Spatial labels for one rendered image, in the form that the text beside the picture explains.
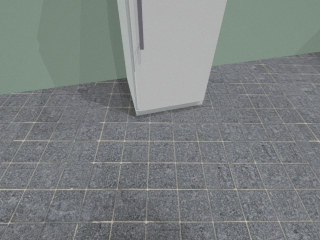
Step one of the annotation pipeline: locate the fridge door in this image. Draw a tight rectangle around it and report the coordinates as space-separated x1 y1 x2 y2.
129 0 227 112

